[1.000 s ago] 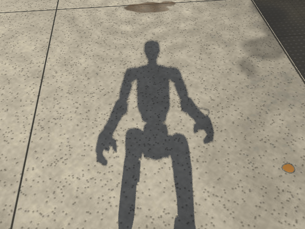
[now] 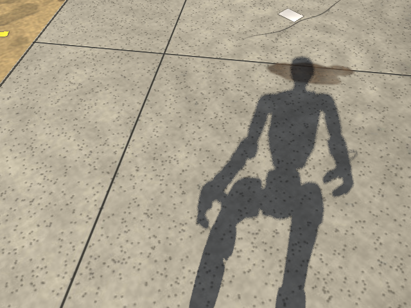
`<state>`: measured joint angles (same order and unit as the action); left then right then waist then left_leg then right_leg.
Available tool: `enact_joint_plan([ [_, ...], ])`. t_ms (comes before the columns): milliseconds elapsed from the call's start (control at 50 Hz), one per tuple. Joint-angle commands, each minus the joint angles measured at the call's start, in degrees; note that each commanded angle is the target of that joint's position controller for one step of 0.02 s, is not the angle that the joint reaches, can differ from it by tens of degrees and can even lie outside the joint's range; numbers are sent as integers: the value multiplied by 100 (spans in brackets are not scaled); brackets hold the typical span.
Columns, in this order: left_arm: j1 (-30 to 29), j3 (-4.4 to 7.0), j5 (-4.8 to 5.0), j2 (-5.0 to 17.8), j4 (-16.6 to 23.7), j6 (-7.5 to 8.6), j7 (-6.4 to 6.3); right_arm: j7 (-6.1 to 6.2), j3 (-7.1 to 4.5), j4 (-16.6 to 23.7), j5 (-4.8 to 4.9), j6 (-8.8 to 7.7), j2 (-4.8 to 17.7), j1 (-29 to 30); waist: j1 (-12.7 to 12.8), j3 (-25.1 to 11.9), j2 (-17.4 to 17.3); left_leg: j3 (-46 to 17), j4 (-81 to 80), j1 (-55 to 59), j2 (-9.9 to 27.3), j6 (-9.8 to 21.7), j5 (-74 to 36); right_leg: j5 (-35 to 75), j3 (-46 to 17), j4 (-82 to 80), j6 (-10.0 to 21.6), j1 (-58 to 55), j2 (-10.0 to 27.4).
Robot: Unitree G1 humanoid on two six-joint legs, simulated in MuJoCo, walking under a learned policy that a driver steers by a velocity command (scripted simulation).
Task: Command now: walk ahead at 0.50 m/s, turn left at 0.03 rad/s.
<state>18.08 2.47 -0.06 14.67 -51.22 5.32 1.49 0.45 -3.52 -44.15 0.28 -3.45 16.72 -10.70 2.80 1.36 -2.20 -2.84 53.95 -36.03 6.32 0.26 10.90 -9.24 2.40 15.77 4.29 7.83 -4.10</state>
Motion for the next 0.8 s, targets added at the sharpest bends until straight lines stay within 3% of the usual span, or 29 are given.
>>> enact_joint_plan([
  [20,-230,209,43,980,339,55,-84,-23,-26,368,-14,-74,219,265,-93,8,544,35,-956,-159,84,-100,-1010,1387,-892,-882,782,-31,1433],
  [60,-29,208,81,1013,252,28,-106,-66,17,454,7,-116,136,671,58,83,541,174,-1641,89,-51,-97,-1548,1337,-659,-898,682,-24,1325],
  [120,338,213,111,1049,77,-43,-116,-150,41,607,58,-159,138,1187,244,218,534,232,-2164,90,-180,-57,-1721,1265,-684,-786,686,-428,1502],
  [180,476,243,125,1105,-43,-159,-147,-252,29,751,76,-206,232,1454,203,275,586,195,-2485,-53,-258,117,-1228,1674,-784,-455,620,-1083,1805],
  [220,372,281,131,1206,-49,-214,-180,-282,-35,694,65,-224,404,1155,-51,66,704,289,-2612,458,-410,282,-792,2620,-769,-13,509,-1323,1876],
  [240,241,288,136,1241,-27,-243,-196,-269,-117,551,47,-230,554,647,-371,-252,744,451,-2735,1222,-580,413,-762,3522,-632,565,412,-1278,1757],
  [260,197,237,106,1125,16,-266,-210,-222,-257,271,23,-224,829,-248,-783,-840,641,461,-2732,2554,-582,608,-932,3732,-417,1604,247,-867,1465],
  [280,249,115,-41,851,176,-250,-225,-155,-368,76,-48,-195,1242,-1299,-1110,-1739,-37,-782,-2471,4360,514,992,-1117,2007,-182,3408,49,371,1101],
  [300,995,-77,0,162,198,-123,-154,-190,-411,-59,-14,-166,1514,-1427,-649,-2358,-1555,-3426,-3107,6034,1616,1882,164,-2132,-333,5179,-249,2606,54],
  [320,557,61,126,820,148,-7,-113,-191,-258,0,53,-160,921,-1373,-924,-2052,-887,-3615,-3504,5820,1472,1690,975,-2453,-971,5734,-176,3261,343],
  [340,0,135,252,1052,347,73,-81,-170,-189,49,42,-169,758,-939,-867,-1205,-631,-2800,-3671,5063,1292,1468,812,-1933,-846,5740,-109,3576,609],
  [360,-278,126,231,993,399,101,-104,-168,-160,104,1,-172,697,-549,-697,-755,-174,-2230,-3838,4257,1079,1370,238,-1401,-680,5498,-135,3410,881],
  [380,-384,153,138,949,408,85,-119,-182,-123,125,-41,-182,552,-286,-541,-432,-55,-1809,-4022,3622,894,1343,-273,-1077,-641,5178,-189,3223,1039],
  [400,-245,162,112,877,379,31,-115,-187,-88,126,-96,-207,454,-153,-343,-397,-207,-1536,-4178,3223,768,1314,-592,-857,-690,5017,-224,2869,1177],
  [440,-84,131,97,659,323,-96,-129,-202,-91,56,-49,-263,447,-116,-189,-336,-238,-1165,-4459,2809,666,1382,-865,-721,-634,4710,-333,2616,1247],
  [500,-568,112,25,589,503,-170,-156,-139,-145,-109,-34,-287,660,-277,-232,-54,-98,-759,-4726,2629,629,1442,-1127,-44,-579,3945,-520,2985,1306],
  [540,-924,94,12,535,599,-148,-132,-94,-149,-203,-22,-256,707,-405,-333,34,-71,-451,-4774,2670,489,1321,-1200,657,-525,3210,-561,3026,1259],
  [600,-1521,39,35,420,745,-91,-75,-53,-158,-370,21,-221,799,-680,-550,136,-59,-92,-4777,2711,338,1156,-1195,1446,-322,2182,-543,2716,1047],
  [660,-1991,20,85,444,915,-59,-3,-41,-172,-590,65,-156,855,-1024,-714,238,-64,-116,-4620,3200,536,1129,-1131,1481,-304,1700,-474,2754,934],
  [700,-2149,31,95,515,1024,-31,60,-21,-191,-696,84,-89,882,-1108,-691,273,-102,-184,-4387,3651,742,1062,-1334,1152,-359,1476,-336,2868,900],
  [760,-1718,117,87,738,962,9,109,19,-233,-744,90,11,988,-976,-350,-2,-261,-172,-3735,4024,834,879,-2596,534,-180,1270,-85,2153,679],
  [780,-1047,223,68,901,758,13,87,29,-216,-730,88,49,957,-866,18,-394,-227,27,-2961,3908,610,754,-3417,560,3,1140,53,1217,492],
  [800,-71,363,38,1216,483,4,35,44,-130,-667,28,63,765,-904,384,-1107,-19,263,-1695,3235,298,575,-3086,738,-265,1341,280,-317,767],
])
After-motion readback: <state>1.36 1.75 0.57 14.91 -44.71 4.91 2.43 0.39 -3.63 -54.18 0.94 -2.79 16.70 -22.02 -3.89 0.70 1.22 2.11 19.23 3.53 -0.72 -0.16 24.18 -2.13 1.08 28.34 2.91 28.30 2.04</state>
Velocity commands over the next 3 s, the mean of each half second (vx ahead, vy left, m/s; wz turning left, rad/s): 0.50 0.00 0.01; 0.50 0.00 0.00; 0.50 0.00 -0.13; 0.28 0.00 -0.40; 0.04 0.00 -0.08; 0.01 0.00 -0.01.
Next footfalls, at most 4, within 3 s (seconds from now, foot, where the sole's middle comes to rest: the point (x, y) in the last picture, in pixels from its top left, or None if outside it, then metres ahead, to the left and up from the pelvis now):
0.26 left None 0.34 0.15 -0.78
0.80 right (257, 265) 0.63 -0.09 -0.78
1.34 left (192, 189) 0.94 0.15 -0.78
1.82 right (260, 148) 1.16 -0.13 -0.78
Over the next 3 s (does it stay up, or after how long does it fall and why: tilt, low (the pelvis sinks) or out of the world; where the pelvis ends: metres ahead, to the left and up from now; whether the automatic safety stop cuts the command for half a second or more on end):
stays up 1.14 0.00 -0.01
